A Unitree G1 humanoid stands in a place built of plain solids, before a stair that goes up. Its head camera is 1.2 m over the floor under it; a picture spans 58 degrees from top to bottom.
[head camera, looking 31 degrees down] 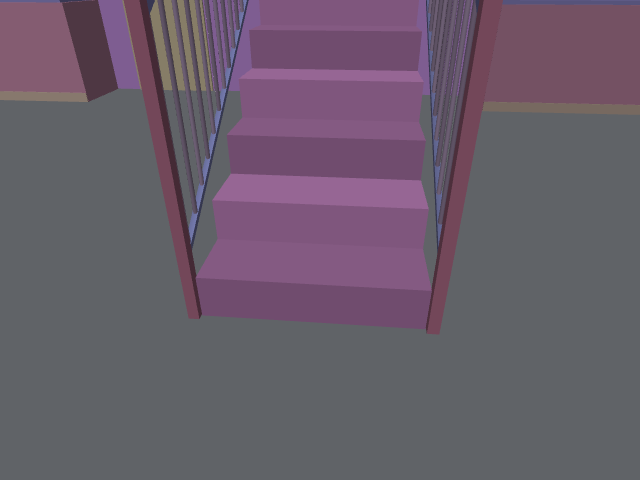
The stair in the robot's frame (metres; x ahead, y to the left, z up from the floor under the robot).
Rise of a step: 0.19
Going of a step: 0.30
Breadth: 0.92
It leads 5 degrees to the right of straight ahead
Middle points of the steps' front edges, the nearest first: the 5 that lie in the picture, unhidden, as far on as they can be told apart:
1.34 0.03 0.19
1.64 0.01 0.39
1.94 -0.02 0.58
2.24 -0.05 0.78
2.53 -0.08 0.97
